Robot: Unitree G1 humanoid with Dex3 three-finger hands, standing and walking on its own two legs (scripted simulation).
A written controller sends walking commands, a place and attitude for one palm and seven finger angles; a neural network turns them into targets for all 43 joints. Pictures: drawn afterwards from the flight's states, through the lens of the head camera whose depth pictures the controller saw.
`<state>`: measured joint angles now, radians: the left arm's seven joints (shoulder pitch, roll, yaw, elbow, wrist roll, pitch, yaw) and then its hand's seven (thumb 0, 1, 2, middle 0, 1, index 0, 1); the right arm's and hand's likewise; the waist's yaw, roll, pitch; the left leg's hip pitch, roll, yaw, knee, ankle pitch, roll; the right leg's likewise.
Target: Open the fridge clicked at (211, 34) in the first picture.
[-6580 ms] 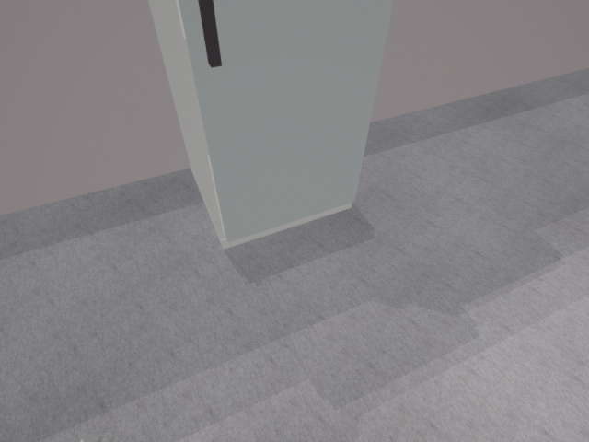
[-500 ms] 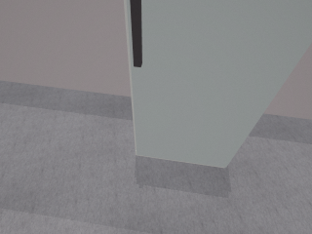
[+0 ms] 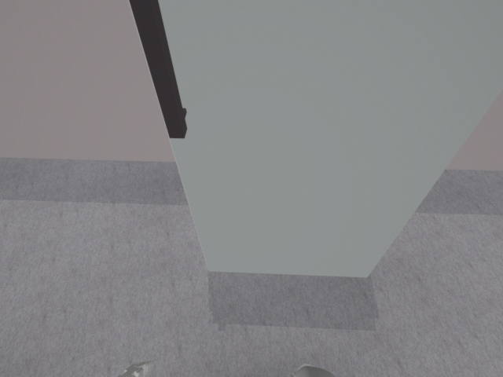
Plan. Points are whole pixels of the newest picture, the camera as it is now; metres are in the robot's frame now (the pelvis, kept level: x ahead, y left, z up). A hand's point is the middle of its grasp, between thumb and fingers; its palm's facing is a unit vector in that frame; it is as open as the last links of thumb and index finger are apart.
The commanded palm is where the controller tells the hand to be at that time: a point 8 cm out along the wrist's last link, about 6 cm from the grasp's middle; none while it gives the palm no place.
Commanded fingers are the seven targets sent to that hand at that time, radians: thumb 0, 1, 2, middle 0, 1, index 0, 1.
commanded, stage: come to a stop and stand still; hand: left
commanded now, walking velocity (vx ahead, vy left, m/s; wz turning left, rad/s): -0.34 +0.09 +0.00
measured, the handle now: (161, 44) +0.53 +0.15 +0.25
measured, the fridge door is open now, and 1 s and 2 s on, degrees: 0 0 0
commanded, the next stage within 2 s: none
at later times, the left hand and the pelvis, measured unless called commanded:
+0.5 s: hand out of the picture +0.06 +0.23 -0.16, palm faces +0.05 -0.98 -0.21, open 7.4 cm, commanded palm none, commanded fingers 0.00 0.90 0.90 -0.20 -0.30 -0.20 -0.30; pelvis +0.02 +0.03 +0.02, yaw -1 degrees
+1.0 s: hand out of the picture -0.02 +0.13 -0.16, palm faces +0.01 -0.99 -0.17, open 7.3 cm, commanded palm none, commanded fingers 0.00 0.90 0.90 -0.20 -0.30 -0.20 -0.30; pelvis -0.02 -0.02 +0.02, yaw -1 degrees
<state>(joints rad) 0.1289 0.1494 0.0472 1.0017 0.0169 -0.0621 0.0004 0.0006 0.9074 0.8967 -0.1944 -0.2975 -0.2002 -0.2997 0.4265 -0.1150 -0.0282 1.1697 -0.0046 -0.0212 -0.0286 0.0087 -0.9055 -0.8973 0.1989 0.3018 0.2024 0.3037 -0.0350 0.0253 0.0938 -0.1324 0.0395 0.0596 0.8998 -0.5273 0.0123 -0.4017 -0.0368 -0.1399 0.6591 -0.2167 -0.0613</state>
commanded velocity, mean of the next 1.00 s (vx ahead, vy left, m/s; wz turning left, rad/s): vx -0.06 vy -0.03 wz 0.00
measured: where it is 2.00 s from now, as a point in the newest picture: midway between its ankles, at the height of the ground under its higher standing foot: outside the picture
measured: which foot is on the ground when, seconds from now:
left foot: up 0.00-0.26, down 0.28-1.00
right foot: down 0.00-0.30, up 0.32-0.68, down 0.70-1.00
